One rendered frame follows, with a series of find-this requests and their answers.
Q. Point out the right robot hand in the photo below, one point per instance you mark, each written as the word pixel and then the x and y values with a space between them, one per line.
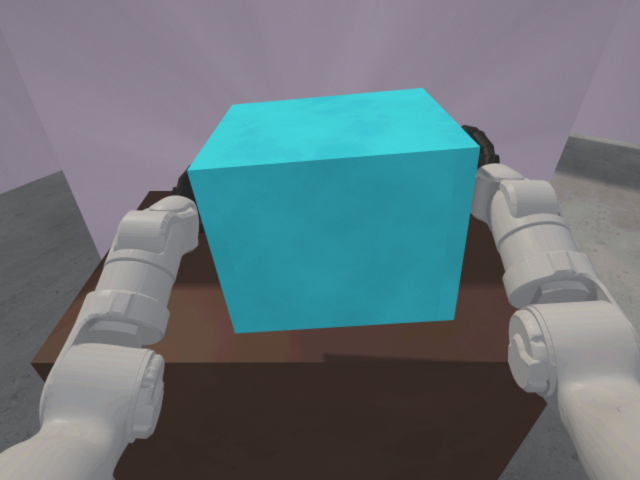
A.
pixel 487 154

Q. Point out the left robot hand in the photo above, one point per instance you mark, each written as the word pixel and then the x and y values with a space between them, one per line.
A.
pixel 184 189

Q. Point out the robot left forearm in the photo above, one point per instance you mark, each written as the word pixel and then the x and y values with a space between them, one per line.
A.
pixel 129 304

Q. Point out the carton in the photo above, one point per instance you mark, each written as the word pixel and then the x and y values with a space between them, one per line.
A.
pixel 337 211

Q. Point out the robot left upper arm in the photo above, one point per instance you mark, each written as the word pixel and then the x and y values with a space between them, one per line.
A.
pixel 103 397

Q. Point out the pedestal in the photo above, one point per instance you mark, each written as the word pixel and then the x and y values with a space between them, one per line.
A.
pixel 408 401

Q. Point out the robot right forearm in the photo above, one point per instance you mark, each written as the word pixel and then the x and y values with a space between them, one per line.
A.
pixel 541 260

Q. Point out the robot right upper arm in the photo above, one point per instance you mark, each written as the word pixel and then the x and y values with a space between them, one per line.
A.
pixel 583 359

